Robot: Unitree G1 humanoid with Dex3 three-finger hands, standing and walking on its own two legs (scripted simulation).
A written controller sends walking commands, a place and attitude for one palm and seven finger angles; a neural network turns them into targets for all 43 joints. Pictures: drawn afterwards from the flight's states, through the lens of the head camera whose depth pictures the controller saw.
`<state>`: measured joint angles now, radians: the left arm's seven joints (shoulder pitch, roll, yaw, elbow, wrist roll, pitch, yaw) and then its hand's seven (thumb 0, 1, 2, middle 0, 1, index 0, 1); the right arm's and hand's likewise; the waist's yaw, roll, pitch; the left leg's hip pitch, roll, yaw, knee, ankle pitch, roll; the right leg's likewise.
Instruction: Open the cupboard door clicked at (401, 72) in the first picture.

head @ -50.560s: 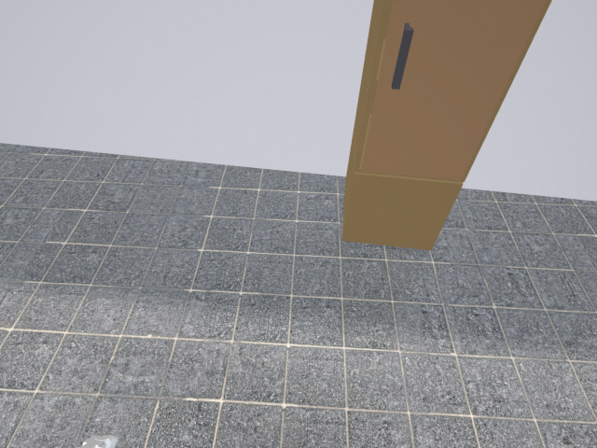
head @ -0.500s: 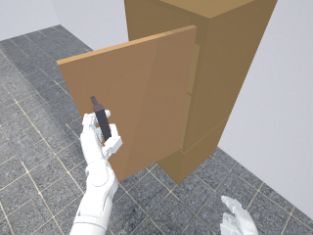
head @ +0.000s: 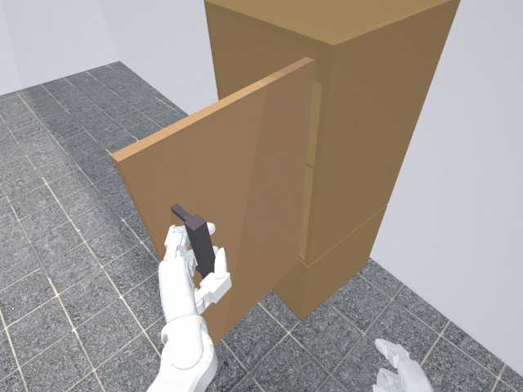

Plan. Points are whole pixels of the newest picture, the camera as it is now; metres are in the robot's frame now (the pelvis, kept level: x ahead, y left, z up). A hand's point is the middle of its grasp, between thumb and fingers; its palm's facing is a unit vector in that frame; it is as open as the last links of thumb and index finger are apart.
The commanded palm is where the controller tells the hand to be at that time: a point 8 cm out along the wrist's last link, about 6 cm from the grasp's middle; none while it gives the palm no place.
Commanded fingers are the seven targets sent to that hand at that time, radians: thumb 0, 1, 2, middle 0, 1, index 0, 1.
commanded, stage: open thumb and fingers to let go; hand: left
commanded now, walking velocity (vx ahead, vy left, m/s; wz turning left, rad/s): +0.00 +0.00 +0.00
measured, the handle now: (196, 247) +0.31 +0.11 +0.09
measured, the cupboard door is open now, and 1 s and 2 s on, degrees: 97 95 97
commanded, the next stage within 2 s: slide the hand sideways off the handle in 0.82 s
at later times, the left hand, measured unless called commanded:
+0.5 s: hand (214, 271) +0.27 +0.08 +0.09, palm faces +0.34 -0.94 -0.01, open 12.0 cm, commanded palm +0.23 +0.12 +0.09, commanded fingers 0.00 -0.50 0.30 -0.27 -1.00 -0.27 -1.00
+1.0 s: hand (215, 277) +0.26 +0.08 +0.09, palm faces +0.19 -0.98 -0.03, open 15.4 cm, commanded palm +0.22 +0.11 +0.09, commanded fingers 0.00 -0.50 0.30 -0.15 -0.30 -0.15 -0.30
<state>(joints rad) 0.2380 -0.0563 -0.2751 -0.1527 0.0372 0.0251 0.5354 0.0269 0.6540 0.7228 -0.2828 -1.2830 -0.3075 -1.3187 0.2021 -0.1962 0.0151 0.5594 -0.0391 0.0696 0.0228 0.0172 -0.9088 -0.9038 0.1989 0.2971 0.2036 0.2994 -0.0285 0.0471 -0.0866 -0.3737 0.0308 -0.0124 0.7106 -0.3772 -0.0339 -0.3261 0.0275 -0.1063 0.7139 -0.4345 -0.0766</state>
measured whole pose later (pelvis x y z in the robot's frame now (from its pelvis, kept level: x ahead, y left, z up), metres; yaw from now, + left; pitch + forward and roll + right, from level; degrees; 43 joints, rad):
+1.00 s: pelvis -0.04 +0.03 -0.01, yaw +0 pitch +2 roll +0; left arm -0.03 -0.07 -0.27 0.10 0.06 -0.03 0.47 -0.01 -0.50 0.30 -0.30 -0.50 -0.26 -0.53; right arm 0.16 -0.17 0.03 0.59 -0.03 0.06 0.03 0.02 -0.91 -0.90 0.20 0.30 0.20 0.30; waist 0.00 0.02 -0.06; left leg -0.46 0.00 0.00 0.77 -0.34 0.00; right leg -0.41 0.00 -0.09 0.77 -0.39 -0.04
